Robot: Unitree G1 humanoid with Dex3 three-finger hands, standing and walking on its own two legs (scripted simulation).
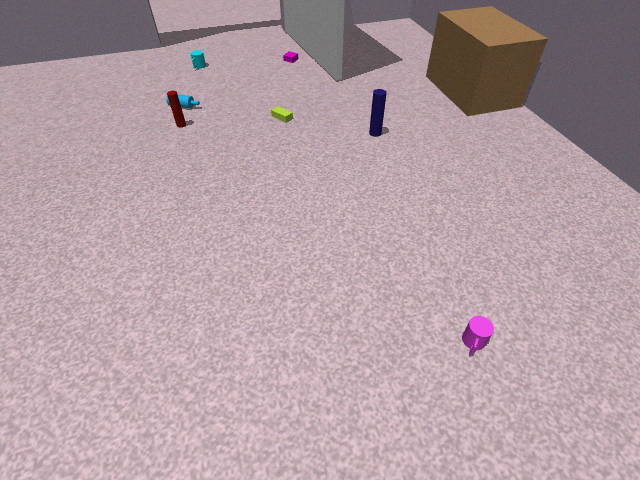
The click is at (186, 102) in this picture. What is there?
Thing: lying bottle
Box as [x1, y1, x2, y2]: [166, 94, 199, 107]
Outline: 177,94 181,106 192,107 194,104 199,103 198,101 194,101 191,96
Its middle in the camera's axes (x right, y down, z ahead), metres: -0.86 -0.86 +2.44
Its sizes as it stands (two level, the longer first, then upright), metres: 0.198 0.072 0.072
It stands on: the floor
